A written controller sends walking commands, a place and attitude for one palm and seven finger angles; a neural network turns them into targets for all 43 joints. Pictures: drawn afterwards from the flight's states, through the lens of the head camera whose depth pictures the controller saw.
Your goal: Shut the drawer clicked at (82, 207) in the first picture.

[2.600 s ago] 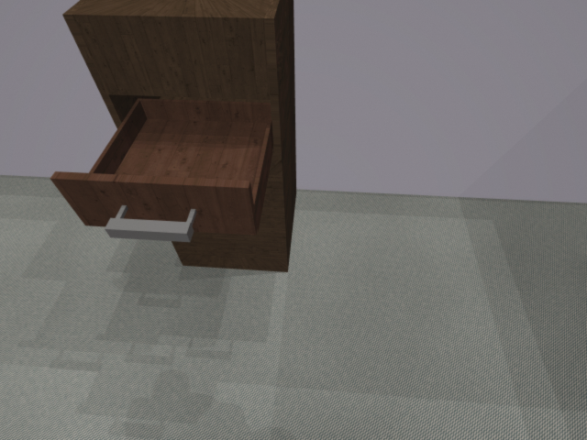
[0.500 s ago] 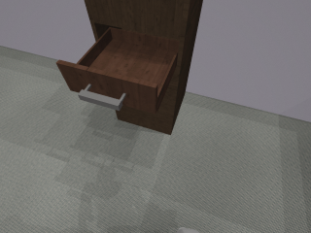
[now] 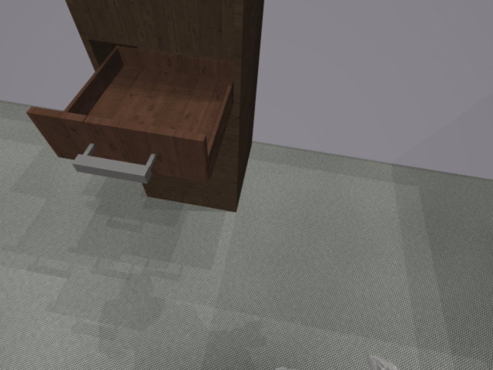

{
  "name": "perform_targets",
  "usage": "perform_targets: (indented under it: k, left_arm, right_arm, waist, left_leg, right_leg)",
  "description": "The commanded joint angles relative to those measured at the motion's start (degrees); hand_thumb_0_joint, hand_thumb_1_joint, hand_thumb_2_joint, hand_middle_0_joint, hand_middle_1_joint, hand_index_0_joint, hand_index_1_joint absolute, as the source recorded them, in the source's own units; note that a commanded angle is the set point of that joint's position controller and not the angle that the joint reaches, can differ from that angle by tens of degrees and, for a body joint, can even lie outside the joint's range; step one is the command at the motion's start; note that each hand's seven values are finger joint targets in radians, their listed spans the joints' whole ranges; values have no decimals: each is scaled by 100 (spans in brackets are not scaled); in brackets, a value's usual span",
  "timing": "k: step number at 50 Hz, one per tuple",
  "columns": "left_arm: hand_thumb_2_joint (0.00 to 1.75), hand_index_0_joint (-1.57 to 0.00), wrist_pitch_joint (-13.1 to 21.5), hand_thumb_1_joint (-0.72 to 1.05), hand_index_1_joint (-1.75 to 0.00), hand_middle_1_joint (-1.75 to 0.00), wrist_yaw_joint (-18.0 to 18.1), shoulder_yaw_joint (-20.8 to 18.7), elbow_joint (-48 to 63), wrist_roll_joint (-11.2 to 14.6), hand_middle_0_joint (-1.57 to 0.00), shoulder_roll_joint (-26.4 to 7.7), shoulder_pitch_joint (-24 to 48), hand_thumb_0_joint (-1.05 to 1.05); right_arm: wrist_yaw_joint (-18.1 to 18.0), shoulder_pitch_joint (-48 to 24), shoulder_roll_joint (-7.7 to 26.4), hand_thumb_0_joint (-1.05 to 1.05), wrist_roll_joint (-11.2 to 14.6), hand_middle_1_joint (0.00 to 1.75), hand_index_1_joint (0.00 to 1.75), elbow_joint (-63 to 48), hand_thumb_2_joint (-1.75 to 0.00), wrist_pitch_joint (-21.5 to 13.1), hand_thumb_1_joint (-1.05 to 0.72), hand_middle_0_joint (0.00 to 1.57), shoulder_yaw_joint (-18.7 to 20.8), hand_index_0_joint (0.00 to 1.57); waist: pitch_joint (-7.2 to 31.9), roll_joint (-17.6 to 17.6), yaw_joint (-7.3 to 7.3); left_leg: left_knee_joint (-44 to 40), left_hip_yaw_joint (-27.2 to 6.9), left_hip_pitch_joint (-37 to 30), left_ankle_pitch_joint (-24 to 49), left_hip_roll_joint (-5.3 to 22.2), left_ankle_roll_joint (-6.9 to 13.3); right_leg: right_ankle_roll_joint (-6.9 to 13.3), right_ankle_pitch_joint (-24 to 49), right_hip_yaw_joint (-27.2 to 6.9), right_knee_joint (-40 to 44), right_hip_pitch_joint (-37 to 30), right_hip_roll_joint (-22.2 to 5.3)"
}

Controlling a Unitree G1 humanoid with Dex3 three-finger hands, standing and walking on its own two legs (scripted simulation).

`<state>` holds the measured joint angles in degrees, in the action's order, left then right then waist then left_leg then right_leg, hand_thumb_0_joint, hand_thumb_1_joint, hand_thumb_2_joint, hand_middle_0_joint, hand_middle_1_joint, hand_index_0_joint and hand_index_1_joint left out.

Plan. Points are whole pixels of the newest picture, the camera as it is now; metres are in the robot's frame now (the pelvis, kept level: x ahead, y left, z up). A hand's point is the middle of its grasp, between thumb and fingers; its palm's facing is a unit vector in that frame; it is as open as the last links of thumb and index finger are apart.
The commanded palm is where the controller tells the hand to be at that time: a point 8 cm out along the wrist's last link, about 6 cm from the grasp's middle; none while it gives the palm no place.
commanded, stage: take the last steps up to it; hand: left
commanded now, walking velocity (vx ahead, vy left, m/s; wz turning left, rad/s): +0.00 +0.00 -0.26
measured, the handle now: (117, 160) +0.51 +0.33 -0.06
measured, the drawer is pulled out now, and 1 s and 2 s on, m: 0.29 0.29 0.29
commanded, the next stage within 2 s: come to a stop and stand still in 0.62 s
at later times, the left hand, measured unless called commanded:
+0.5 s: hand out of the picture +0.07 +0.18 -0.17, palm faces +0.04 -0.98 -0.20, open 7.4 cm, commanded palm none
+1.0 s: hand (146, 355) +0.15 +0.19 -0.18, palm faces +0.06 -0.97 -0.23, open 7.3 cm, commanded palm none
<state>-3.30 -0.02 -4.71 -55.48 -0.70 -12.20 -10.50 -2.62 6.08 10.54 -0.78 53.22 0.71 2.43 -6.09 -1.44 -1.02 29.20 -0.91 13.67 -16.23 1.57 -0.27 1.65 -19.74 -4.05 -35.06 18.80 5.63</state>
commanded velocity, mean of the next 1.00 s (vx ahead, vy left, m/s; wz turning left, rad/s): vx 0.05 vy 0.09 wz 0.04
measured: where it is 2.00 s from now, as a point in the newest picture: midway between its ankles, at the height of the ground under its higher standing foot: outside the picture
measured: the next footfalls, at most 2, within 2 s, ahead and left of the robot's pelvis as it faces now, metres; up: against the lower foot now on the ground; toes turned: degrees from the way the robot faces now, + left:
right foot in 0.22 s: +0.03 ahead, -0.14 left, +0.00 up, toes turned -3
left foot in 0.52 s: +0.15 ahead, +0.13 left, +0.00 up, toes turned +4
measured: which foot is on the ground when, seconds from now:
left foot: down 0.00-0.22, up 0.24-0.50, down 0.52-0.72, up 0.74-0.94, down 0.96-1.00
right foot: up 0.00-0.20, down 0.22-0.52, up 0.54-0.70, down 0.72-1.00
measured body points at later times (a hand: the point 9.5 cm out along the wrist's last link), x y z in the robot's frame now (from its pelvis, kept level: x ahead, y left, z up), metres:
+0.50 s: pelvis +0.05 +0.00 +0.00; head +0.08 +0.00 +0.45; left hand +0.07 +0.24 -0.15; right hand +0.04 -0.25 -0.15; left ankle +0.10 +0.13 -0.73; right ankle -0.01 -0.14 -0.73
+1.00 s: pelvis +0.15 +0.01 +0.00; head +0.19 +0.01 +0.44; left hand +0.15 +0.25 -0.16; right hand +0.21 -0.23 -0.16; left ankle +0.16 +0.16 -0.73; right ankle +0.10 -0.09 -0.73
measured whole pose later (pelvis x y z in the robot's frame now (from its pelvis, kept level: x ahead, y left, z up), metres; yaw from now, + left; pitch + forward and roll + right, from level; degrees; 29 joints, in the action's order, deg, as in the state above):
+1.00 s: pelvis +0.15 +0.01 +0.00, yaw +0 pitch -1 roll +2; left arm -1.1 2.1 -2.6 -61.0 -0.9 -8.7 -14.0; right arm -1.5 9.3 11.0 -0.8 58.7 0.7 3.1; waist -6.9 -0.8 -1.0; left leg 30.0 4.4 14.9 -10.5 3.1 -1.7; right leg 0.5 -22.5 5.0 -34.4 10.8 -3.3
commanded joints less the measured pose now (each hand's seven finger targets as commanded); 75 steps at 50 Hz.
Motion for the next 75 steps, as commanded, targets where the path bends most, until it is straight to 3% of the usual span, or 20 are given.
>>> perform_targets:
  k: [1, 8, 9, 11, 12, 16, 23, 26, 29, 34, 36, 37, 41, 44, 50, 54, 56, 58, 67, 75]
  left_arm:
    - [90, -20, 105, 90, -30, -30, 2, -225, 467, -89, -20, -644, 107, 0]
    - [90, -20, 317, 90, -30, -30, -60, 46, 210, -64, -20, -216, -120, 0]
    - [90, -20, 374, 90, -30, -30, -30, 13, 77, -67, -20, -423, -386, 0]
    - [90, -20, 433, 90, -30, -30, 40, -148, -148, -86, -20, -1376, -938, 0]
    - [90, -20, 427, 90, -30, -30, 48, -146, -137, -114, -20, -1365, -919, 0]
    - [90, -20, 484, 90, -30, -30, 114, -121, -149, -98, -20, -937, -572, 0]
    - [90, -20, 470, 90, -30, -30, 83, -156, -189, -75, -20, -884, -251, 0]
    - [90, -20, 378, 90, -30, -30, 30, -9, 59, -36, -20, -168, -288, 0]
    - [90, -20, 417, 90, -30, -30, -10, 44, 83, -52, -20, -83, -17, 0]
    - [90, -20, 447, 90, -30, -30, -2, 80, -411, -56, -20, 5, -1276, 0]
    - [90, -20, 498, 90, -30, -30, 97, -108, -485, -116, -20, -899, -1686, 0]
    - [90, -20, 481, 90, -30, -30, 109, -81, -376, -88, -20, -943, -1427, 0]
    - [90, -20, 498, 90, -30, -30, 213, 23, -324, -103, -20, -444, -588, 0]
    - [90, -20, 437, 90, -30, -30, 266, -19, -446, -43, -20, -580, -729, 0]
    - [90, -20, 239, 90, -30, -30, 297, 31, -146, 15, -20, -262, -564, 0]
    - [90, -20, 166, 90, -30, -30, 198, -41, -143, 22, -20, -267, -612, 0]
    - [90, -20, 238, 90, -30, -30, 173, -68, -175, -67, -20, -516, -948, 0]
    - [90, -20, 293, 90, -30, -30, 160, -66, -97, -127, -20, -1116, -580, 0]
    - [90, -20, 379, 90, -30, -30, 282, -60, -154, -56, -20, -917, -502, 0]
    - [90, -20, 303, 90, -30, -30, 228, 88, -241, -27, -20, -428, -98, 0]
  right_arm:
    - [-129, 514, 1022, 0, -132, 30, 30, -235, -90, -70, -90, 20, 167, 20]
    - [12, 1077, 953, 0, -72, 30, 30, 202, -90, -88, -90, 20, 165, 20]
    - [52, 1142, 802, 0, -12, 30, 30, 253, -90, -111, -90, 20, 135, 20]
    - [150, 907, 534, 0, 7, 30, 30, 5, -90, -120, -90, 20, 74, 20]
    - [175, 686, 583, 0, -36, 30, 30, -17, -90, -109, -90, 20, 97, 20]
    - [233, 795, 432, 0, 12, 30, 30, 229, -90, -83, -90, 20, 124, 20]
    - [324, 1553, 346, 0, -23, 30, 30, 487, -90, -128, -90, 20, 116, 20]
    - [132, 2753, 1201, 0, -146, 30, 30, 693, -90, -154, -90, 20, 294, 20]
    - [107, 1966, 860, 0, -132, 30, 30, 471, -90, -170, -90, 20, 159, 20]
    - [122, 1127, 716, 0, -43, 30, 30, 381, -90, -130, -90, 20, 68, 20]
    - [213, 939, 329, 0, 26, 30, 30, 158, -90, -105, -90, 20, 41, 20]
    - [233, 732, 496, 0, -46, 30, 30, 127, -90, -67, -90, 20, 84, 20]
    - [199, 921, 130, 0, 49, 30, 30, 454, -90, 43, -90, 20, 52, 20]
    - [140, 948, 127, 0, 59, 30, 30, 534, -90, 34, -90, 20, 40, 20]
    - [3, 1167, 1014, 0, -10, 30, 30, 501, -90, 29, -90, 20, 235, 20]
    - [-49, 451, 1056, 0, -95, 30, 30, 218, -90, 99, -90, 20, 286, 20]
    - [-24, 235, 987, 0, 0, 30, 30, 75, -90, 126, -90, 20, 307, 20]
    - [114, 280, 619, 0, 71, 30, 30, -21, -90, 213, -90, 20, 264, 20]
    - [137, 193, 445, 0, 71, 30, 30, 223, -90, 156, -90, 20, 105, 20]
    - [75, 512, 728, 0, -13, 30, 30, 509, -90, -3, -90, 20, 37, 20]
  waist:
    - [542, 1469, 125]
    - [802, 1082, 60]
    - [842, 659, -42]
    - [588, -1006, -323]
    - [300, -813, -410]
    - [162, -834, -159]
    - [80, -349, 288]
    - [574, 1827, 647]
    - [223, 1623, 372]
    - [548, 442, -308]
    - [93, -1470, -438]
    - [-148, -766, -362]
    - [-86, -1061, 71]
    - [510, -774, 61]
    - [852, 1680, 262]
    - [955, 1417, 49]
    - [1103, 300, -177]
    - [790, -993, -83]
    - [845, -643, -148]
    - [564, 515, 43]
  left_leg:
    - [-1158, -1352, -492, 2894, 1839, 1113]
    - [-525, -153, -505, 1786, 903, 541]
    - [-169, 21, 16, 909, 633, 282]
    - [1100, 563, 1495, -1717, 32, -178]
    - [1701, 316, 1624, -1814, 81, -155]
    - [1905, 114, 1558, -1113, 297, -144]
    - [-133, 600, -491, 298, 14, -128]
    - [-1651, -2064, -1238, -1055, 1812, 1017]
    - [-1811, -1756, -233, -1142, 1631, 1241]
    - [-848, -185, 760, -485, 729, 694]
    - [1085, 611, 2128, -1258, -169, 14]
    - [1797, 192, 1852, -1361, 49, -45]
    - [1361, 233, 1058, -903, 122, -122]
    - [45, 542, 402, 224, -126, -155]
    - [-424, -629, -1420, 6743, 1782, 981]
    - [-289, -397, -1033, 5132, 1561, 923]
    - [386, -70, -419, 2976, 973, 394]
    - [1832, 304, 516, -1548, -168, -186]
    - [769, 148, 701, -863, -78, -224]
    - [-689, -305, -505, 1785, 780, 233]
  right_leg:
    - [-237, -986, -123, -2703, 988, -358]
    - [-123, 291, 897, 779, -922, -352]
    - [-37, 749, 520, 1422, -1733, -631]
    - [881, 634, -1767, 2151, -2218, -2776]
    - [1147, 540, -1900, 2153, -1857, -2814]
    - [1002, 2015, -825, 1956, -1707, -2485]
    - [430, -41, 18, 1715, -149, -1999]
    - [-68, -1712, 1170, -1526, 1171, -478]
    - [146, -1240, 594, -2414, 1214, -983]
    - [-4, 91, 974, 736, -1371, -816]
    - [742, -865, -2042, 2708, -1812, -3023]
    - [1105, -349, -2107, 2779, -1121, -3293]
    - [814, 4178, 28, 1622, -1073, -2250]
    - [501, 5272, 375, 820, -1690, -1906]
    - [-171, -1240, 734, -1131, 95, -710]
    - [-55, -755, 477, -566, -186, -669]
    - [-81, 1799, 309, 1266, -1067, -909]
    - [901, 3585, -1189, 1716, -926, -2751]
    - [917, 5246, -570, 1128, -2316, -2191]
    - [-6, 1449, 201, 1303, -926, -1122]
